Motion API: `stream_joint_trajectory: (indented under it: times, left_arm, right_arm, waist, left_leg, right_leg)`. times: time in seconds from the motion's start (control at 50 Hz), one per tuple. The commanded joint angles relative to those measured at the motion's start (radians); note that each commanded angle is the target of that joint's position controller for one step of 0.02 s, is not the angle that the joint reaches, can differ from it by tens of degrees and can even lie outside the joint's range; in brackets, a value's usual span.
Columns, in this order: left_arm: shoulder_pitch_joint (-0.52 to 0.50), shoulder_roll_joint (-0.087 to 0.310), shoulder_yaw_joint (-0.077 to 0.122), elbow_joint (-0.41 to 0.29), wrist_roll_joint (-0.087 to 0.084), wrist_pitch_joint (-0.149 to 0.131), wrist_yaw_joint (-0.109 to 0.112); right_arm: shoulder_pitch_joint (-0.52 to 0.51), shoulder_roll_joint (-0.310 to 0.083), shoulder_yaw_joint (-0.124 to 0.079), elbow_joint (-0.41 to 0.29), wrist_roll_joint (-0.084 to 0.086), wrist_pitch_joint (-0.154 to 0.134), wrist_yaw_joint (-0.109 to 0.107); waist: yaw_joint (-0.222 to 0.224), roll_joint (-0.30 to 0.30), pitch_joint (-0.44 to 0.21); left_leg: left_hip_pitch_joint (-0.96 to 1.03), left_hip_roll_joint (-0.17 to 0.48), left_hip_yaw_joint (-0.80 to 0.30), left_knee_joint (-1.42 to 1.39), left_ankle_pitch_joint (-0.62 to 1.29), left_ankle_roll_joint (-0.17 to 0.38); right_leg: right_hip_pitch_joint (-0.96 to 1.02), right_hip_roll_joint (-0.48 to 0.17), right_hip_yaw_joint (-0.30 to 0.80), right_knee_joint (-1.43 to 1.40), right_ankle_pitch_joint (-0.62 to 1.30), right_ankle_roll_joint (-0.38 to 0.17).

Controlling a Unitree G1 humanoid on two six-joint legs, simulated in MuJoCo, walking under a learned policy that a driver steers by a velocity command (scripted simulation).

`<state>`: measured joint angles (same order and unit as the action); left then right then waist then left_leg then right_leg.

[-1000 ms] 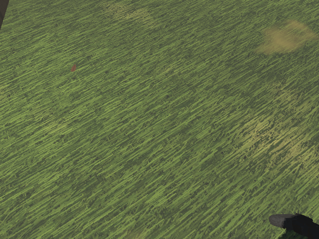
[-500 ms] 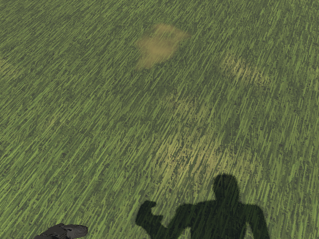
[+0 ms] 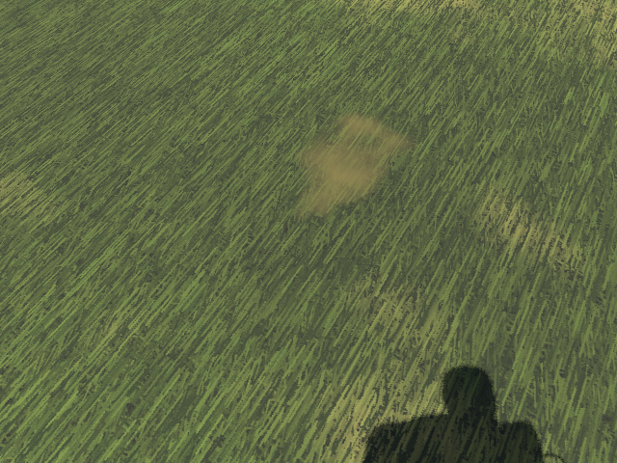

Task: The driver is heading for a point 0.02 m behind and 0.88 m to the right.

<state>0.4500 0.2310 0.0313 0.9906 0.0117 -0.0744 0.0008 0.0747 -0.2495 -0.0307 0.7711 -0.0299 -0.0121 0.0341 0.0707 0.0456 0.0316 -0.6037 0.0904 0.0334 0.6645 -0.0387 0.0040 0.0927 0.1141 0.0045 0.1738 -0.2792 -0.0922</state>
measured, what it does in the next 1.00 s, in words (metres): walks ahead, turning right: left foot, then right foot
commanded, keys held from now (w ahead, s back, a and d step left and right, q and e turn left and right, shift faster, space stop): w+e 1.00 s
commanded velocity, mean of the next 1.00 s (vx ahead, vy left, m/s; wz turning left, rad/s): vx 0.50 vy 0.00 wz -0.53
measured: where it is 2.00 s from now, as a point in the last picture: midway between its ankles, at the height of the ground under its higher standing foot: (444, 378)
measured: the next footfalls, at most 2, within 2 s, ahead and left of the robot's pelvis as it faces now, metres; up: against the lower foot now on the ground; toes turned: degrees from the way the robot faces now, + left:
left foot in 0.10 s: +0.23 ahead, +0.12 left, +0.00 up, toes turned +0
right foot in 0.62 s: +0.45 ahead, -0.14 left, +0.00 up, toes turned -24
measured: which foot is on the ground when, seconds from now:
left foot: up 0.00-0.08, down 0.10-0.62, up 0.64-1.00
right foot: down 0.00-0.10, up 0.12-0.60, down 0.62-1.00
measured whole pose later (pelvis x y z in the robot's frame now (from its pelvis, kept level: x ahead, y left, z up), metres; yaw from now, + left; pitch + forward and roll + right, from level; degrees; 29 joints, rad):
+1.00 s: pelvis +0.51 -0.12 +0.01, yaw -33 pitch +1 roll +0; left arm 0.41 0.26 0.07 0.91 0.00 -0.05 0.00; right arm 0.07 -0.27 -0.04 0.75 -0.04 -0.01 0.02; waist 0.07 0.04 0.04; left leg -0.67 0.11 -0.03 0.79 -0.08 -0.06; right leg -0.03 0.16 0.12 0.26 -0.23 -0.13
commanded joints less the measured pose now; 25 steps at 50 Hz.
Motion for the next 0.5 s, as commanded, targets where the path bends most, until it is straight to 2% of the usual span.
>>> stream_joint_trajectory:
  times: [0.02, 0.04, 0.06, 0.08, 0.1, 0.12, 0.14, 0.16, 0.18, 0.2, 0.22, 0.26, 0.28, 0.32, 0.38, 0.42, 0.5]
  left_arm:
    - [0.028, 0.173, 0.035, -0.018, 0.006, -0.006, 0.015]
    - [0.007, 0.182, 0.037, -0.019, 0.008, -0.005, 0.018]
    - [-0.015, 0.194, 0.041, -0.021, 0.009, -0.005, 0.017]
    - [-0.036, 0.195, 0.041, -0.023, 0.006, -0.006, 0.012]
    - [-0.042, 0.163, 0.032, -0.046, -0.004, -0.011, 0.007]
    - [0.07, 0.043, 0.012, -0.077, -0.04, -0.008, 0.007]
    - [0.035, 0.139, 0.032, -0.066, -0.002, -0.001, 0.011]
    - [-0.015, 0.146, 0.043, -0.07, 0.002, 0.007, 0.008]
    - [-0.058, 0.126, 0.04, -0.074, 0.002, 0.011, 0.0]
    - [-0.075, 0.106, 0.04, -0.076, 0.005, 0.02, -0.007]
    - [-0.071, 0.094, 0.04, -0.077, 0.015, 0.034, -0.015]
    - [-0.088, 0.067, 0.037, -0.085, 0.019, 0.055, -0.029]
    - [-0.119, 0.059, 0.035, -0.1, 0.018, 0.062, -0.035]
    - [-0.193, 0.052, 0.032, -0.13, 0.02, 0.067, -0.047]
    - [-0.31, 0.04, 0.022, -0.177, 0.019, 0.063, -0.061]
    - [-0.387, 0.026, 0.011, -0.206, 0.019, 0.057, -0.071]
    - [-0.48, 0.045, 0.011, -0.248, 0.027, 0.06, -0.08]
  right_arm:
    - [-0.099, -0.086, -0.015, -0.1, 0.002, -0.027, -0.006]
    - [-0.054, -0.094, -0.019, -0.089, 0.003, -0.033, -0.01]
    - [0.03, -0.11, -0.027, -0.064, 0.004, -0.039, -0.019]
    - [0.188, -0.132, -0.039, -0.013, 0.001, -0.05, -0.031]
    - [0.359, -0.2, -0.06, 0.02, -0.02, -0.061, -0.048]
    - [0.414, -0.322, -0.09, 0.015, -0.039, -0.059, -0.049]
    - [0.337, -0.243, -0.074, 0.005, -0.011, -0.046, -0.043]
    - [0.24, -0.172, -0.055, -0.007, -0.002, -0.046, -0.041]
    - [0.186, -0.115, -0.041, -0.009, 0.001, -0.05, -0.038]
    - [0.175, -0.091, -0.034, 0.001, 0.001, -0.056, -0.039]
    - [0.174, -0.074, -0.029, 0.015, 0.003, -0.06, -0.042]
    - [0.209, -0.073, -0.031, 0.037, 0.009, -0.078, -0.038]
    - [0.222, -0.081, -0.034, 0.047, 0.014, -0.086, -0.037]
    - [0.247, -0.085, -0.037, 0.064, 0.014, -0.093, -0.036]
    - [0.274, -0.08, -0.036, 0.087, 0.011, -0.093, -0.037]
    - [0.285, -0.092, -0.039, 0.096, 0.012, -0.093, -0.04]
    - [0.34, -0.128, -0.049, 0.127, 0.013, -0.083, -0.05]
  waist:
    - [-0.027, -0.099, 0.074]
    - [-0.054, -0.104, 0.058]
    - [-0.093, -0.11, 0.016]
    - [-0.163, -0.079, -0.07]
    - [-0.225, -0.015, -0.196]
    - [-0.181, 0.227, -0.347]
    - [-0.153, 0.132, -0.301]
    - [-0.112, 0.049, -0.142]
    - [-0.098, -0.003, -0.063]
    - [-0.085, 0.022, -0.023]
    - [-0.066, 0.051, -0.005]
    - [-0.057, 0.046, -0.002]
    - [-0.054, 0.045, 0.01]
    - [-0.059, 0.041, 0.026]
    - [-0.073, 0.036, 0.049]
    - [-0.087, 0.037, 0.058]
    - [-0.106, 0.033, 0.073]
  left_leg:
    - [-0.011, -0.038, 0.006, -0.067, -0.048, 0.027]
    - [0.07, -0.056, 0.009, -0.097, -0.086, 0.04]
    - [0.2, -0.09, 0.023, -0.121, -0.131, 0.055]
    - [0.412, -0.104, 0.032, -0.184, -0.099, 0.077]
    - [0.682, 0.052, -0.119, -0.203, -0.174, 0.115]
    - [0.954, 0.36, -0.573, -0.287, -0.279, 0.222]
    - [0.851, 0.356, -0.702, -0.384, -0.318, 0.224]
    - [0.701, 0.329, -0.534, -0.399, -0.345, 0.205]
    - [0.59, 0.28, -0.399, -0.431, -0.281, 0.185]
    - [0.523, 0.238, -0.294, -0.456, -0.214, 0.159]
    - [0.471, 0.209, -0.215, -0.475, -0.163, 0.139]
    - [0.447, 0.2, -0.134, -0.496, -0.057, 0.139]
    - [0.452, 0.201, -0.095, -0.509, -0.021, 0.142]
    - [0.474, 0.196, -0.026, -0.521, 0.035, 0.143]
    - [0.49, 0.166, 0.075, -0.523, 0.097, 0.138]
    - [0.489, 0.156, 0.132, -0.52, 0.131, 0.129]
    - [0.593, 0.193, 0.181, -0.494, 0.22, 0.118]
  right_leg:
    - [-0.001, -0.313, 0.179, 0.048, 0.595, -0.114]
    - [-0.011, -0.309, 0.175, 0.092, 0.676, -0.098]
    - [-0.033, -0.292, 0.165, 0.182, 0.803, -0.081]
    - [-0.086, -0.243, 0.132, 0.361, 0.825, -0.06]
    - [-0.259, -0.182, 0.098, 0.623, 0.588, -0.043]
    - [-0.59, -0.006, 0.008, 0.985, -0.059, 0.004]
    - [-0.674, -0.038, 0.093, 1.092, -0.209, -0.014]
    - [-0.694, -0.095, 0.096, 1.104, -0.134, -0.017]
    - [-0.678, -0.137, 0.082, 1.063, -0.068, -0.012]
    - [-0.655, -0.161, 0.073, 1.025, -0.04, -0.008]
    - [-0.625, -0.174, 0.064, 1.004, -0.026, 0.001]
    - [-0.622, -0.177, 0.05, 0.996, 0.003, 0.01]
    - [-0.654, -0.185, 0.046, 0.982, 0.032, 0.015]
    - [-0.723, -0.198, 0.036, 0.934, 0.102, 0.023]
    - [-0.755, -0.199, -0.001, 0.765, 0.212, 0.037]
    - [-0.707, -0.19, -0.044, 0.624, 0.28, 0.034]
    - [-0.669, -0.171, -0.105, 0.488, 0.233, 0.0]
